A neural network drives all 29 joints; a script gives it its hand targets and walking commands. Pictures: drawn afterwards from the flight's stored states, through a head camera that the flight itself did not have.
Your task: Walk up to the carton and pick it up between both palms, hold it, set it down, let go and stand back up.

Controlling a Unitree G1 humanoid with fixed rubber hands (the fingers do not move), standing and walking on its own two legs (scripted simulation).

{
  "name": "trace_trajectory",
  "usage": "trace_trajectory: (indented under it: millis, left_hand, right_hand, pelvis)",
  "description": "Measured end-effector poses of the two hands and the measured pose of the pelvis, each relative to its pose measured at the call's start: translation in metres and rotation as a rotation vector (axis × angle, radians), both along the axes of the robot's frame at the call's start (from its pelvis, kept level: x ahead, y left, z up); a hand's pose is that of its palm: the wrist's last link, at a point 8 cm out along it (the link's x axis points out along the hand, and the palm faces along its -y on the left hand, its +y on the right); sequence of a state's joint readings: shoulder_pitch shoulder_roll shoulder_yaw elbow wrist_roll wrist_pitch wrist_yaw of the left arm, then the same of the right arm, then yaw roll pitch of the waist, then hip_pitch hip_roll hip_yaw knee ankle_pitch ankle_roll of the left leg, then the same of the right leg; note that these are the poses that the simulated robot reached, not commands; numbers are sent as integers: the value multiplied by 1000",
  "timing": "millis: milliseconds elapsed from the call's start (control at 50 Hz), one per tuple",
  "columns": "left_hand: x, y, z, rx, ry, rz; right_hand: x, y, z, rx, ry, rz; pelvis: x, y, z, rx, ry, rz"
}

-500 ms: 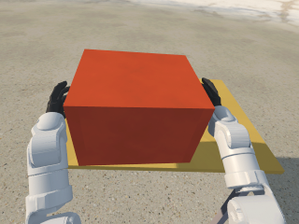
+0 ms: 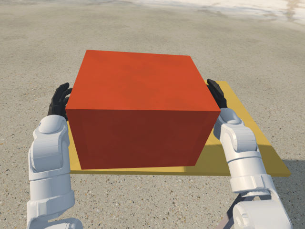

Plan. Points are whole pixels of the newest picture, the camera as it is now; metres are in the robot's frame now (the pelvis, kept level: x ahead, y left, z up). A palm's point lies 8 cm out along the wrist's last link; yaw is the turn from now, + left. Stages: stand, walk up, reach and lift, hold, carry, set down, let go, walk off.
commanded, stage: hold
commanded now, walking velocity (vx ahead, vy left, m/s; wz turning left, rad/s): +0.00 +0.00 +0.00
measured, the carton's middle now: (140, 107) +0.39 +0.01 +0.18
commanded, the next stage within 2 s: none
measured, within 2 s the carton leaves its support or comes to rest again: neither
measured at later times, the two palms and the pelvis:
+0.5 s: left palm (59, 116) +0.33 +0.20 +0.20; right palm (216, 109) +0.35 -0.18 +0.20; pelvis +0.00 +0.00 +0.00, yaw +0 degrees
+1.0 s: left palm (59, 116) +0.33 +0.20 +0.20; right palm (216, 109) +0.34 -0.18 +0.20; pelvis +0.00 +0.00 +0.00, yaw +0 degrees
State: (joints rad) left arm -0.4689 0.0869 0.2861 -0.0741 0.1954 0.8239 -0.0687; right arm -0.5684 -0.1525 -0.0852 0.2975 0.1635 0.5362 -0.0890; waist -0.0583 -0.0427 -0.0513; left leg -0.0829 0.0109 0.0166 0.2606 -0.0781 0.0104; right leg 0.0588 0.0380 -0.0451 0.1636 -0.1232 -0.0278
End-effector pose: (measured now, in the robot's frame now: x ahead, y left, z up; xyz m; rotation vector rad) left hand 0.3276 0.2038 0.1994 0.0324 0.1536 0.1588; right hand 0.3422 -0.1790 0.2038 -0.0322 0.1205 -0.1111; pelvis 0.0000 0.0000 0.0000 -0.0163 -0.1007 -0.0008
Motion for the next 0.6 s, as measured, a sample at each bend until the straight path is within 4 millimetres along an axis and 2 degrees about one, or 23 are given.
trace_trajectory:
  millis: [600]
  left_hand:
    - [4, 2, -3, -2, 14, 3]
  right_hand:
    - [5, 2, -4, 6, 15, 2]
  pelvis:
    - [2, -4, 0, 2, 8, 4]
